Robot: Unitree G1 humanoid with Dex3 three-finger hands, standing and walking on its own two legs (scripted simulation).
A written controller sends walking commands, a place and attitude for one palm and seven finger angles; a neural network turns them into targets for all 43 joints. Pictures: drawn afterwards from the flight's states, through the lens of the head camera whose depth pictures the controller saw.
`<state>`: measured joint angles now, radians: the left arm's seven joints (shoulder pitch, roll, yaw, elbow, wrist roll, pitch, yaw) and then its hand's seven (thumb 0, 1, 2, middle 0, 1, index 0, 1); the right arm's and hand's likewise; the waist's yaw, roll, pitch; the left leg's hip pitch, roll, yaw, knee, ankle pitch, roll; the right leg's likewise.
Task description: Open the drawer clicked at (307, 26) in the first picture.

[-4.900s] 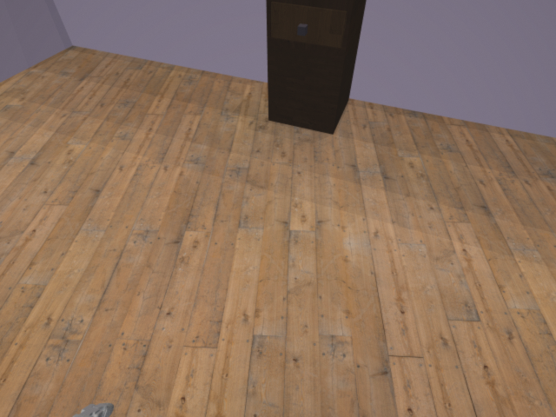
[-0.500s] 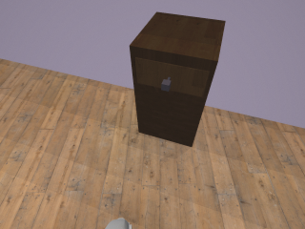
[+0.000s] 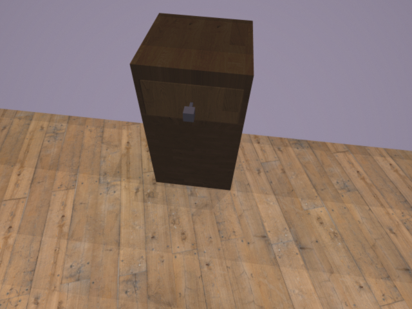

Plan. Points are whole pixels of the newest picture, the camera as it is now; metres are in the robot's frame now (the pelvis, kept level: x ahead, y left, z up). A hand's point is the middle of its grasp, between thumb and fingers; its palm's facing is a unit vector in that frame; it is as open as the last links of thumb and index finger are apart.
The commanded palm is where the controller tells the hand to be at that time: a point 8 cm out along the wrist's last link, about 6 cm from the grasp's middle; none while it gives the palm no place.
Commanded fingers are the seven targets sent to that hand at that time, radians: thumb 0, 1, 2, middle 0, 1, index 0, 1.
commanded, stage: take the last steps up to it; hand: left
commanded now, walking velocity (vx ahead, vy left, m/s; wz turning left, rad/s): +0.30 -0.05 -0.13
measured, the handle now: (189, 110) +0.81 +0.09 -0.16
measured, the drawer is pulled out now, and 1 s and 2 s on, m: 0.00 0.00 0.00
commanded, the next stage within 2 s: come to a stop and stand still in 0.86 s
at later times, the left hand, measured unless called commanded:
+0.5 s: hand out of the picture +0.02 +0.11 -0.17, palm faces +0.06 -0.99 -0.15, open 7.3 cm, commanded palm none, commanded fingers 0.00 0.90 0.90 -0.20 -0.30 -0.20 -0.30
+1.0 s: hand (160, 228) +0.34 +0.14 -0.17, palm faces -0.01 -0.97 -0.26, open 7.3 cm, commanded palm none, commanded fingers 0.00 0.90 0.90 -0.20 -0.30 -0.20 -0.30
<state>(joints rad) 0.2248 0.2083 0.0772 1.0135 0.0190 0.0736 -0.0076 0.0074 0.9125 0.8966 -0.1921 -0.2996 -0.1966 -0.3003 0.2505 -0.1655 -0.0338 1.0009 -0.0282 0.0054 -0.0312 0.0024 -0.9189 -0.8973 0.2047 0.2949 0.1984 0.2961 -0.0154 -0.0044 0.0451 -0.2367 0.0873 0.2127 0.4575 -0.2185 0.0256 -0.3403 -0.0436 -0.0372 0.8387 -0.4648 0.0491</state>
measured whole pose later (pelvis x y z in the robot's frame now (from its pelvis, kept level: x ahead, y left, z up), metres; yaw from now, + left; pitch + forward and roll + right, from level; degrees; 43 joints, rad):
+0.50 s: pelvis +0.09 -0.04 +0.00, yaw -1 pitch +0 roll +0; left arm 0.42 0.10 0.02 1.16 0.02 -0.06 0.01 0.00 0.91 0.90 -0.20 -0.30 -0.20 -0.30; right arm 0.21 -0.18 -0.05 1.07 -0.02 0.01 0.02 0.01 -0.92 -0.90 0.20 0.29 0.19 0.30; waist 0.02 0.02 0.04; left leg -0.51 0.11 0.10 0.79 -0.24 -0.02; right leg 0.05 0.02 -0.10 0.31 -0.36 -0.04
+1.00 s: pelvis +0.26 -0.06 -0.02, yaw -3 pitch -1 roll +2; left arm 0.21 0.17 0.05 1.01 0.03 -0.04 -0.01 0.01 0.93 0.90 -0.19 -0.30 -0.20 -0.30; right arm 0.32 -0.17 -0.04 1.10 -0.02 -0.01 -0.01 0.00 -0.92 -0.90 0.20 0.29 0.20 0.30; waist -0.01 0.03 0.03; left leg -0.17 0.06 0.13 0.63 -0.43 -0.01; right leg -0.37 -0.06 -0.11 0.63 -0.24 -0.03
